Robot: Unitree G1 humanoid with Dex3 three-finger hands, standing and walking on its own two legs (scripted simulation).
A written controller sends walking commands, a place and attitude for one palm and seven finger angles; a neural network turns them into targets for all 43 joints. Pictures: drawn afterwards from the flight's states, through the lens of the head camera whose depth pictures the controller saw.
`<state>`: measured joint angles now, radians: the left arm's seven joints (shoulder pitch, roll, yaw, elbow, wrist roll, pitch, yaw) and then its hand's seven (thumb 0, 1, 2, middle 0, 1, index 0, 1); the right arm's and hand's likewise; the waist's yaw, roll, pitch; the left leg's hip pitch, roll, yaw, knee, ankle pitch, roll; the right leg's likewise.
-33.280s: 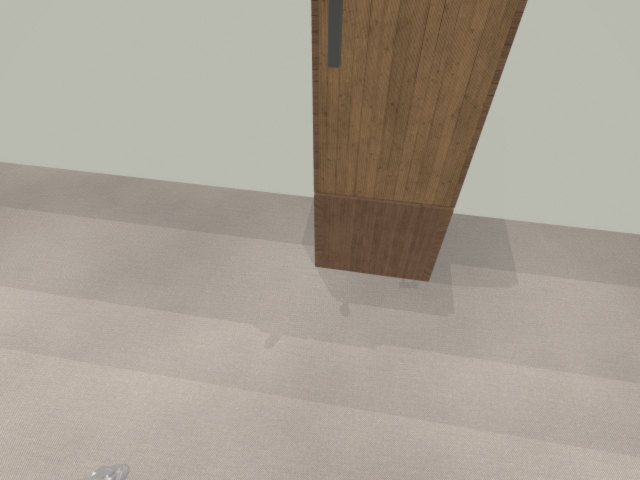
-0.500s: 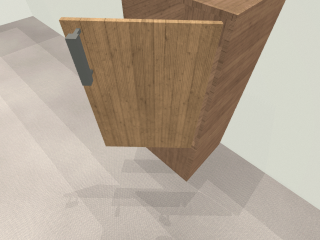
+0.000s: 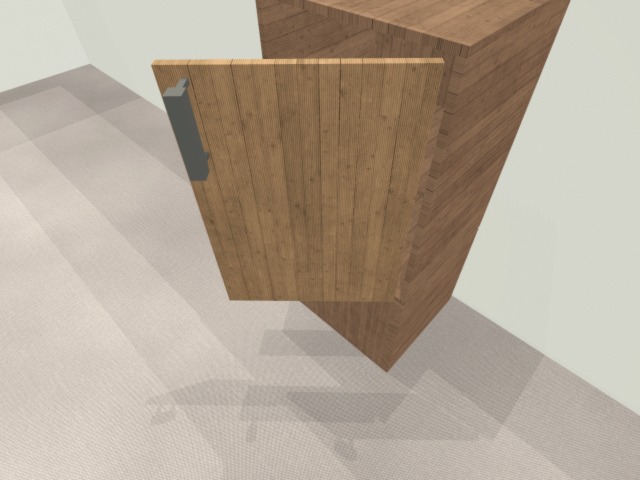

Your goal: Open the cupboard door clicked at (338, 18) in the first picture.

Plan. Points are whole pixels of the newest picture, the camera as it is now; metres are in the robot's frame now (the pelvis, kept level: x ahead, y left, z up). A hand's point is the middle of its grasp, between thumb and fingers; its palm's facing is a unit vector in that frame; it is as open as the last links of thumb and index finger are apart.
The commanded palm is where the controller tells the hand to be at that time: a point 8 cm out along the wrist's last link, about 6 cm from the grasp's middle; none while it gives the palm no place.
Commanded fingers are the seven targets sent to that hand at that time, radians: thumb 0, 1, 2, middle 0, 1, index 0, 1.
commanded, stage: look again from close up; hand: left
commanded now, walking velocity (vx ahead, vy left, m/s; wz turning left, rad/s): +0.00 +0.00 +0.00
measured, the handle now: (191, 130) +0.56 +0.23 +0.16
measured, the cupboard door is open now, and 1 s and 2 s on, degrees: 42 42 42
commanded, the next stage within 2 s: raise the hand with hooked fingers in 0.56 s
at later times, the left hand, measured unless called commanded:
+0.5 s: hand out of the picture +0.13 +0.22 -0.14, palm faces -0.03 -0.95 -0.32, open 7.4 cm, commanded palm none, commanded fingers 0.00 0.90 0.90 -0.20 -0.30 -0.20 -0.30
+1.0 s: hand (142, 426) +0.19 +0.23 -0.02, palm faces +0.09 -0.99 -0.08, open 8.2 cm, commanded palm +0.15 +0.29 -0.01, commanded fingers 0.00 0.48 0.72 -0.23 -0.57 -0.23 -0.57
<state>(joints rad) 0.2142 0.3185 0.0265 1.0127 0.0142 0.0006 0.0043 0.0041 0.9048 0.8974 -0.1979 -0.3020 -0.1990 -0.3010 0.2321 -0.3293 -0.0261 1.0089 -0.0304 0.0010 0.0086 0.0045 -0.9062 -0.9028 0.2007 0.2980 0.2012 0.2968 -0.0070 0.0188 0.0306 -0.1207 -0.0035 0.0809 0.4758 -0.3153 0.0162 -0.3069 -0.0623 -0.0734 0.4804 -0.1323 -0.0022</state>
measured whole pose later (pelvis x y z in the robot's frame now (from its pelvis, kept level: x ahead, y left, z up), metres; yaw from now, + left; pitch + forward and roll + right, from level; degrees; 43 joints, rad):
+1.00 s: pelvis +0.00 -0.02 -0.06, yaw +2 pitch +10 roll +1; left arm 0.29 0.27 0.34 0.33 -0.38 -0.60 -0.51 0.00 0.70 0.81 -0.21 -0.43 -0.21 -0.43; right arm 0.16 -0.27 0.00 0.57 0.03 -0.33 -0.01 0.01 -0.90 -0.90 0.20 0.30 0.20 0.30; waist 0.04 -0.02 -0.07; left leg -0.62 0.01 0.04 0.99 -0.54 -0.01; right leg -0.80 -0.08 -0.08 0.97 -0.35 -0.03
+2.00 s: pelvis +0.03 +0.01 -0.01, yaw +3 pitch +0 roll -1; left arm -0.03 0.42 0.44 0.14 -0.35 0.01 -0.45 -0.01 -0.43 0.33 -0.29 -1.16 -0.29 -1.16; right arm 0.25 -0.26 0.09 0.60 0.06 -0.28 -0.10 0.01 -0.90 -0.90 0.20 0.30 0.20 0.30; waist 0.05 0.05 -0.02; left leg -0.19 0.01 0.02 0.59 -0.40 0.02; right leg -0.33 -0.05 -0.12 0.54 -0.21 0.01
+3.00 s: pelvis +0.02 -0.01 +0.00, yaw +3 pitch -1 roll +0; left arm -0.26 0.48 0.48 0.34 -0.31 0.12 -0.46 -0.02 -0.50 0.30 -0.30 -1.20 -0.30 -1.20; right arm 0.24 -0.28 0.09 0.61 0.08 -0.21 -0.11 0.01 -0.90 -0.90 0.20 0.30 0.20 0.30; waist 0.04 0.06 -0.01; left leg -0.12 0.02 0.02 0.49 -0.34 0.00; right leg -0.28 -0.04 -0.12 0.47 -0.16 -0.01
